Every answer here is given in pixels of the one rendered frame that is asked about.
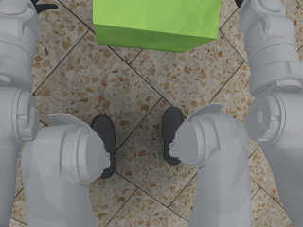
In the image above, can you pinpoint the carton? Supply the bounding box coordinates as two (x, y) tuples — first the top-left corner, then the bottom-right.
(93, 0), (222, 53)

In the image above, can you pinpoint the left robot forearm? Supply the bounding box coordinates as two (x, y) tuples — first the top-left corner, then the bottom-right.
(0, 0), (42, 93)

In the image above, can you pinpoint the left robot upper arm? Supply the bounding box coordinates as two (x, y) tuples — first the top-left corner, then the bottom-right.
(0, 86), (40, 227)

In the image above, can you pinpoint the left robot hand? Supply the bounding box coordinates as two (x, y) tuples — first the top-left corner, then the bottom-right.
(30, 0), (58, 15)

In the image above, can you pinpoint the right robot shin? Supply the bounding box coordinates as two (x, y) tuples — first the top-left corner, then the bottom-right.
(169, 102), (249, 165)

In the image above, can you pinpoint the right robot upper arm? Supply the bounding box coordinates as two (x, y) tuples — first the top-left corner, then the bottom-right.
(243, 92), (303, 227)

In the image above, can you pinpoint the right robot forearm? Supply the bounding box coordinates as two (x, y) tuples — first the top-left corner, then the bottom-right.
(238, 0), (303, 97)

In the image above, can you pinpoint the robot left foot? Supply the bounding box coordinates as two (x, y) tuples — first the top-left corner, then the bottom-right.
(90, 114), (116, 179)

